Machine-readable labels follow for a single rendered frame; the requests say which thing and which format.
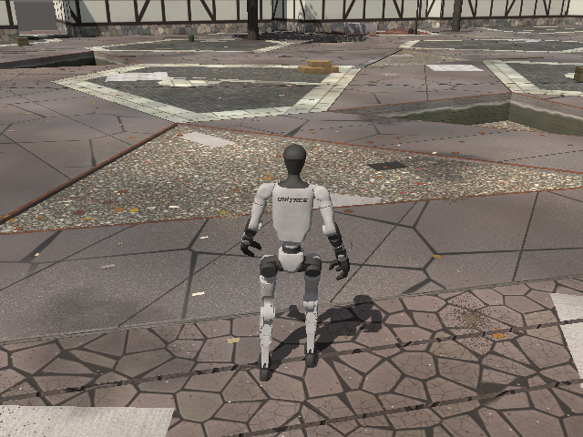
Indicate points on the robot left upper arm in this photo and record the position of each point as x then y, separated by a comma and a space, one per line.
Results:
259, 205

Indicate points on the robot left forearm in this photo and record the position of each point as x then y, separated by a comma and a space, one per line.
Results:
248, 234

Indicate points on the robot left thigh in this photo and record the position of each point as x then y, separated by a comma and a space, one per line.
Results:
269, 267

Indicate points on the left robot hand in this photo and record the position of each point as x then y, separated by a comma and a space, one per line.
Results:
245, 250

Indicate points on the robot right forearm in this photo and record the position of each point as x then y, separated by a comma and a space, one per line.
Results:
337, 245

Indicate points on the right robot hand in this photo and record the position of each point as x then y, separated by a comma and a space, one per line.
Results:
345, 266

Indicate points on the robot right upper arm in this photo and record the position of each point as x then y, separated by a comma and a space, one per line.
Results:
322, 194

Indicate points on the humanoid robot head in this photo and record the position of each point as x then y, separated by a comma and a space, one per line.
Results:
294, 159

